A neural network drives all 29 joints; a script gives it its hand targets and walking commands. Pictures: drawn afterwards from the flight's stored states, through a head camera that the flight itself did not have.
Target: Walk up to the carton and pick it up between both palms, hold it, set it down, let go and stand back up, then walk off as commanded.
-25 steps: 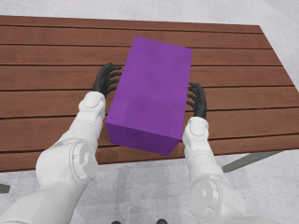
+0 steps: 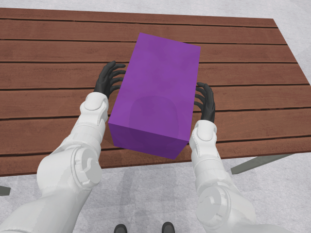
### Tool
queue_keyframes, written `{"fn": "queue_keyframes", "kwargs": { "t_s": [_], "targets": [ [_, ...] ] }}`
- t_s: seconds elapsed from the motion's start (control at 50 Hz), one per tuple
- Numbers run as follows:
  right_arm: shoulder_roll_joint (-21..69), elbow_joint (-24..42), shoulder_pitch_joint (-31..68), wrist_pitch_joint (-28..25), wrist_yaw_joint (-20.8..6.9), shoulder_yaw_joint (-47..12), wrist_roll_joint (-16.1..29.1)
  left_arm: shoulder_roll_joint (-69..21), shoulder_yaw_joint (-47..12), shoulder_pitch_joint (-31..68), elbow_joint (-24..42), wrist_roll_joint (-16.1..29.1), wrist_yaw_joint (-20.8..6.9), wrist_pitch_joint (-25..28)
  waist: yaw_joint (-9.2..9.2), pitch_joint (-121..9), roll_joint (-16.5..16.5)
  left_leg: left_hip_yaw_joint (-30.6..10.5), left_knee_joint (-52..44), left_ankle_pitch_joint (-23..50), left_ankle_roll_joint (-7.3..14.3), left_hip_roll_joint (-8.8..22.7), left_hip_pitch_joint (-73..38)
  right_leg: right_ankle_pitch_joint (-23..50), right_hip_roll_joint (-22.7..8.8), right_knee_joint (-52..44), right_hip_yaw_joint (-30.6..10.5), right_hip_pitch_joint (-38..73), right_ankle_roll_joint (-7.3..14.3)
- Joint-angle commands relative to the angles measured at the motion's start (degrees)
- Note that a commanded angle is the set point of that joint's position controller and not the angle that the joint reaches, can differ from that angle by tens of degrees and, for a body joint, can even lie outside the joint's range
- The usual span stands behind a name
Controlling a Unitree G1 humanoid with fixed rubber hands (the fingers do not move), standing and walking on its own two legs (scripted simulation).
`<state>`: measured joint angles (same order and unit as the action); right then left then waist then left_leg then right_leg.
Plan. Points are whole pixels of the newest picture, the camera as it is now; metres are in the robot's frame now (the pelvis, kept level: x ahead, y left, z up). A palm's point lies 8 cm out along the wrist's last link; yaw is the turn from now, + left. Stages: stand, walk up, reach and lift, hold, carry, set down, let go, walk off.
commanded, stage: set down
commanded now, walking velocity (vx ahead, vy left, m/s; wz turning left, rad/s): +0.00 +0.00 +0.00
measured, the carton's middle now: (157, 96) +0.47 -0.02 -0.02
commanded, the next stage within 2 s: none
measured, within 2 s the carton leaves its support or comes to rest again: rests again in 0.84 s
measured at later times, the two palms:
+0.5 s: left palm (103, 90) +0.46 +0.12 +0.02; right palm (206, 115) +0.38 -0.14 +0.02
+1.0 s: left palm (90, 102) +0.44 +0.16 -0.01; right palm (197, 122) +0.38 -0.13 -0.01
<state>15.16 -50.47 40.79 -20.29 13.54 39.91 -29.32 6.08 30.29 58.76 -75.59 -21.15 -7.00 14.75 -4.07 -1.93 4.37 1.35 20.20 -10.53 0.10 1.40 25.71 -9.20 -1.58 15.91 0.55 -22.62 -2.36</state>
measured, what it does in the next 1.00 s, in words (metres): stands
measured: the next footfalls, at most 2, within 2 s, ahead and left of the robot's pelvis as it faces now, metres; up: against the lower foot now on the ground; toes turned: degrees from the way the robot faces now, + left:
none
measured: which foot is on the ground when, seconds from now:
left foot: down 0.00-1.00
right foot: down 0.00-1.00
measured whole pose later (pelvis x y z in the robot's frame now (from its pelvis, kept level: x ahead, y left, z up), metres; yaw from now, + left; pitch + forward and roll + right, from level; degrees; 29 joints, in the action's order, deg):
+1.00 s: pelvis -0.02 +0.01 -0.02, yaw -1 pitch +25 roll -2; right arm 6.9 -67.2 47.0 -20.7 16.5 26.7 -7.3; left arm 12.0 17.0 62.4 -86.3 -7.9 -0.9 17.5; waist -4.6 -10.2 4.0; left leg 1.5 30.5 -12.3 0.1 1.6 43.2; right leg -9.9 -1.6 24.4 0.3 -39.4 -2.7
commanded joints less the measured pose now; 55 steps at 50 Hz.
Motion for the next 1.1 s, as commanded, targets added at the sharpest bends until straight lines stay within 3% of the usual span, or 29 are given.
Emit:
{"fn": "queue_keyframes", "kwargs": {
  "t_s": [0.0,0.06,0.12,0.18,0.2,0.24,0.26,0.28,0.34,0.36,0.38,0.42,0.44,0.48,0.54,0.58,0.64,0.66,0.68,0.7,0.78,0.8,0.82,0.92,0.94,1.0,1.02,1.04,1.08],
  "targets": [
    [32.3,-12.9,27.1,0.2,-8.6,-13.7,-6.7,-22.4,-1.5,25.4,-0.3,-9.6,-5.8,0.5,3.08,-30.5,-6.4,7.1,2.7,22.2,0.7,0.1,-4.3,33.6,0.1,8.0,3.7,20.8,-1.1],
    [31.9,-13.9,26.3,0.5,-8.6,-13.0,-7.2,-22.2,-0.1,24.4,-0.9,-10.7,-6.0,0.1,3.53,-29.2,-5.6,6.5,3.2,22.6,1.0,0.2,-5.2,32.0,0.4,8.0,3.8,19.3,-1.4],
    [31.7,-13.7,25.9,0.5,-8.5,-12.5,-7.5,-23.2,-0.4,24.2,0.9,-10.4,-6.2,-0.2,2.6,-28.2,-6.2,6.4,2.9,24.0,0.7,0.1,-6.7,31.4,0.6,7.0,4.2,18.8,-1.3],
    [31.7,-13.0,26.0,0.9,-8.5,-12.5,-7.5,-22.4,0.1,22.8,0.0,-11.2,-6.4,-0.9,3.42,-26.2,-5.7,6.8,3.1,23.0,1.1,-0.1,-6.5,29.9,0.9,6.8,4.4,17.4,-1.2],
    [33.9,-12.7,26.6,1.3,-8.6,-11.7,-8.9,-24.8,0.8,24.1,1.0,-12.1,-6.7,-1.0,2.7,-25.5,-5.7,6.5,2.6,22.1,1.3,-0.1,-6.8,27.8,0.5,6.1,4.5,16.7,-1.4],
    [30.9,-12.4,25.9,0.9,-8.7,-11.6,-8.4,-22.8,0.9,22.6,0.6,-11.9,-6.4,-1.3,3.19,-26.4,-6.0,6.6,2.8,23.9,1.0,-0.2,-7.7,28.7,1.1,6.3,4.7,16.4,-1.4],
    [33.0,-12.4,25.8,1.0,-8.6,-11.1,-9.2,-24.3,0.7,24.1,1.7,-12.2,-6.4,-1.2,2.19,-25.2,-5.9,6.6,2.9,23.9,1.0,-0.2,-8.3,27.4,1.3,5.6,4.8,15.5,-1.5],
    [30.3,-12.9,25.4,0.9,-8.5,-11.1,-8.6,-21.6,1.2,23.0,1.3,-11.9,-6.2,-1.3,3.41,-26.5,-5.9,6.6,3.2,24.6,1.0,0.0,-8.4,27.8,1.3,5.8,4.4,16.0,-1.3],
    [32.4,-12.7,25.1,1.1,-8.6,-11.4,-8.9,-22.3,2.0,23.4,0.7,-12.5,-6.5,-1.3,3.19,-24.5,-4.6,6.5,3.0,22.1,1.7,-0.3,-6.6,28.4,0.9,6.4,4.2,16.3,-1.6],
    [29.8,-13.0,24.4,0.9,-8.5,-11.4,-8.2,-19.7,1.7,23.1,1.4,-12.2,-6.2,-1.2,2.87,-26.6,-5.9,6.8,2.8,23.5,1.3,-0.3,-8.0,29.2,1.2,6.4,4.3,16.4,-1.4],
    [32.7,-12.3,25.1,1.0,-8.5,-10.9,-9.5,-22.0,2.0,24.1,1.1,-12.7,-6.3,-1.1,3.03,-25.3,-5.4,6.6,3.3,23.0,1.3,-0.3,-6.8,28.0,1.1,6.3,4.1,16.0,-1.6],
    [27.6,-12.2,23.9,0.8,-8.2,-11.1,-8.6,-17.3,2.6,23.4,1.5,-12.4,-5.7,-1.1,3.23,-27.8,-5.2,6.7,2.7,23.1,1.3,-0.5,-6.7,31.0,0.9,6.9,3.7,18.2,-1.6],
    [31.2,-12.2,24.6,1.1,-8.2,-10.5,-9.6,-19.8,3.5,24.2,1.2,-13.2,-5.8,-0.9,3.01,-24.9,-4.4,6.6,2.5,21.9,1.7,-0.7,-6.1,29.2,0.6,6.6,4.0,17.5,-2.1],
    [29.8,-13.0,23.5,1.1,-7.6,-9.9,-8.8,-18.2,2.4,23.5,2.3,-11.7,-5.4,-0.6,1.98,-25.1,-4.8,6.6,3.5,23.4,1.6,-0.3,-7.3,28.9,1.2,6.6,4.2,15.9,-1.8],
    [26.1,-13.2,23.6,0.9,-7.1,-9.3,-8.5,-15.8,3.2,23.5,2.0,-12.0,-4.2,-0.6,2.8,-25.7,-5.3,6.6,3.8,25.2,1.1,-0.3,-8.8,26.5,1.5,6.1,4.6,14.1,-1.9],
    [18.4,-13.1,22.3,0.1,-5.9,-8.8,-7.3,-8.7,2.9,22.2,1.6,-10.5,-2.7,-0.3,2.25,-28.1,-5.7,6.7,4.3,25.9,0.7,-0.3,-8.7,28.5,1.8,6.5,4.2,14.9,-1.8],
    [14.1,-15.1,22.7,0.1,-3.6,-11.3,-3.5,-3.2,1.2,22.6,1.9,-7.3,-0.8,-0.1,1.98,-27.7,-5.3,6.5,4.8,24.4,0.7,-0.2,-7.6,30.3,1.2,7.2,3.7,14.6,-2.0],
    [12.6,-13.8,23.0,-0.3,-3.1,-12.3,-2.2,-0.2,1.1,23.2,2.4,-6.1,-0.2,0.4,2.89,-30.0,-5.0,6.8,5.0,23.4,0.7,-0.4,-5.9,31.7,0.9,7.9,3.0,15.9,-2.0],
    [8.1,-14.9,22.1,-0.6,-2.2,-12.6,-0.6,2.8,0.1,22.7,1.5,-4.5,0.7,0.4,2.06,-31.3,-5.7,6.7,5.1,23.8,0.2,-0.4,-5.3,34.1,0.7,8.6,2.8,16.3,-2.2],
    [4.2,-15.0,22.7,-0.8,-1.4,-14.1,1.8,7.2,-0.3,22.9,1.8,-2.3,2.0,0.7,2.53,-33.0,-6.0,6.5,5.9,24.2,0.1,-0.3,-4.8,34.2,0.9,9.0,2.5,16.1,-2.1],
    [-1.5,-14.9,26.7,-3.3,0.9,-19.6,10.8,10.6,-7.0,27.6,1.3,6.1,4.9,3.5,1.26,-44.1,-5.6,5.3,9.8,27.8,-1.6,-0.8,-0.8,43.5,1.4,13.2,0.8,16.6,-2.4],
    [-1.5,-14.7,27.8,-3.7,1.5,-20.4,12.4,10.8,-8.4,29.2,0.6,8.0,5.4,4.3,0.18,-46.8,-5.8,5.1,10.9,27.6,-1.9,-1.1,0.7,43.7,1.5,13.9,0.5,15.8,-2.3],
    [-5.1,-15.9,28.6,-4.0,1.8,-21.5,14.6,14.6,-9.6,30.2,-1.0,9.9,6.1,4.9,0.23,-49.6,-6.9,5.1,12.1,26.7,-2.2,-1.2,1.7,43.9,1.5,14.8,0.0,15.0,-1.8],
    [-13.3,-16.9,34.0,-3.1,2.5,-22.8,22.7,16.3,-20.0,36.7,-1.9,20.2,7.0,6.0,-3.85,-57.7,-11.7,3.8,17.4,27.7,-4.7,-1.4,-0.4,38.5,2.5,17.0,0.9,9.3,-0.3],
    [-14.0,-16.4,36.0,-2.3,2.1,-23.4,23.5,17.2,-20.9,37.6,-2.6,21.2,7.1,5.9,-3.05,-58.1,-12.5,3.6,17.7,26.8,-4.8,-1.3,-1.2,35.2,2.4,16.8,0.9,6.5,-0.1],
    [-18.9,-17.3,37.6,-0.5,1.8,-22.5,25.5,17.2,-26.9,39.6,-3.0,25.8,7.0,5.3,-5.7,-58.3,-15.6,2.1,19.6,29.9,-6.2,-0.6,-5.9,29.4,3.4,16.0,2.4,-0.2,1.4],
    [-20.5,-17.6,38.5,0.0,1.7,-21.9,25.7,17.5,-27.6,40.8,-3.5,26.3,7.1,4.7,-6.17,-58.5,-16.3,1.6,19.8,30.0,-6.6,-0.5,-8.2,26.4,3.5,15.0,2.5,-2.4,1.5],
    [-21.0,-15.6,39.9,0.5,1.4,-22.4,26.9,18.9,-28.2,42.0,-2.3,27.3,7.4,4.7,-5.19,-60.7,-17.1,1.7,20.6,30.7,-6.9,-0.6,-9.4,25.1,3.8,15.4,2.7,-3.6,1.9],
    [-22.9,-14.9,41.5,2.4,1.2,-21.9,27.0,19.5,-30.6,42.6,-5.1,29.6,7.5,3.5,-6.84,-58.0,-16.4,1.2,21.2,29.0,-6.7,-0.1,-10.5,19.6,4.0,15.0,3.4,-8.4,2.8]
  ]
}}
